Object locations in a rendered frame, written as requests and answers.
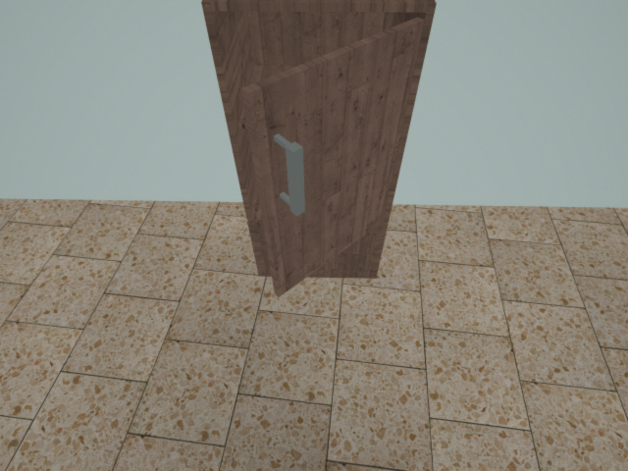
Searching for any cupboard door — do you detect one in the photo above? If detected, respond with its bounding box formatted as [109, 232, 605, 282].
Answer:
[241, 17, 425, 297]

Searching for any handle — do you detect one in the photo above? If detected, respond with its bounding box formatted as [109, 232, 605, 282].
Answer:
[274, 134, 305, 217]

